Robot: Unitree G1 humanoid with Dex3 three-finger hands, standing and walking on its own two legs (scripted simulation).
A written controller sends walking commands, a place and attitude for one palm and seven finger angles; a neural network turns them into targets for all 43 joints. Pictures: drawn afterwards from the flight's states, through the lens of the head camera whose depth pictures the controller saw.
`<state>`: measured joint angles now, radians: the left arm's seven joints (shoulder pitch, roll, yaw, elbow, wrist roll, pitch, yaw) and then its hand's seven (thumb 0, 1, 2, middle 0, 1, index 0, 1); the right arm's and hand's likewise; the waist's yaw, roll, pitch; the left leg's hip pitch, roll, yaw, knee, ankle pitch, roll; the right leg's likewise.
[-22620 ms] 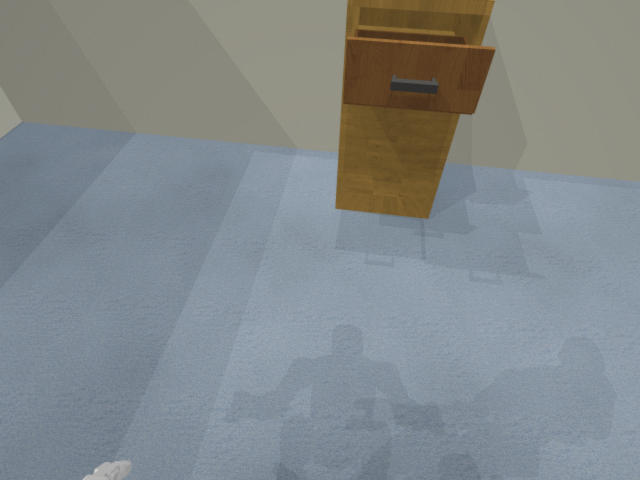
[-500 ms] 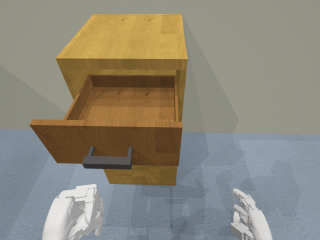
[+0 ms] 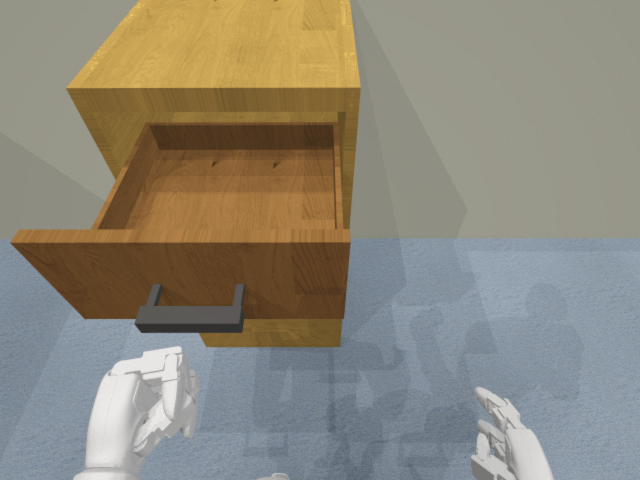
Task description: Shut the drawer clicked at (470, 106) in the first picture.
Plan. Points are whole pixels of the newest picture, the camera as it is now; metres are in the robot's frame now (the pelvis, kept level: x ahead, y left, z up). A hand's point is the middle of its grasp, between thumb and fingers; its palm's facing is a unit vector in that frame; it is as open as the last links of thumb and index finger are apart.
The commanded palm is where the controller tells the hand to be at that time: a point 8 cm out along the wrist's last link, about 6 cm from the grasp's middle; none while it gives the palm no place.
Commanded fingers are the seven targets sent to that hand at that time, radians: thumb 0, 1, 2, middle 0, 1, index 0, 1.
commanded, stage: bring the fist close to the handle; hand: left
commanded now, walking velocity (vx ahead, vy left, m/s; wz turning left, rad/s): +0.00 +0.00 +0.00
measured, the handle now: (194, 305) +0.32 +0.18 +0.05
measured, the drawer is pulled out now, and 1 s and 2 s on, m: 0.26 0.26 0.16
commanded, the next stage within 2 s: push the drawer shut in 0.72 s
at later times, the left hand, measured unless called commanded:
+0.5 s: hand (205, 389) +0.22 +0.14 +0.04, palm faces +0.01 -1.00 -0.01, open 3.2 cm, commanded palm +0.19 +0.20 +0.05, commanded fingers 0.00 0.90 0.90 -1.40 -1.60 -1.40 -1.60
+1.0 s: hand (209, 375) +0.23 +0.14 +0.05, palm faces +0.01 -1.00 -0.01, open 3.2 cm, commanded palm +0.22 +0.19 +0.05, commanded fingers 0.00 0.90 0.90 -1.40 -1.60 -1.40 -1.60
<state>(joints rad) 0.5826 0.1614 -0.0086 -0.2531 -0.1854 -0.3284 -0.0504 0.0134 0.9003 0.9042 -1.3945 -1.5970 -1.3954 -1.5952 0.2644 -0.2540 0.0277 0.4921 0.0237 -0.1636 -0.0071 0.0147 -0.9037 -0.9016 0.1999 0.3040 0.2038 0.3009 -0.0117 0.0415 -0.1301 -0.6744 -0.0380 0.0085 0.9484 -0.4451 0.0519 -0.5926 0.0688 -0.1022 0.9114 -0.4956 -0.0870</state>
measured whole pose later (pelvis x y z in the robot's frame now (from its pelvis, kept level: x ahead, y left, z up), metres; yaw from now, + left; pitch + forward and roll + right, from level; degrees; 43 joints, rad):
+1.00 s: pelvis -0.01 +0.03 -0.02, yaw -1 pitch +13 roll -3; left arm 0.36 0.14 -0.09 -0.11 -0.11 -0.33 0.06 0.01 0.90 0.90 -1.40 -1.60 -1.40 -1.60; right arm 0.25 -0.24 0.05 0.45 0.01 -0.05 0.01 0.01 -0.90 -0.90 0.20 0.30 0.20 0.30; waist -0.02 0.05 -0.16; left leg -0.83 -0.04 0.02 1.08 -0.49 0.09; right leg -0.74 0.06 -0.10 1.03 -0.53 -0.06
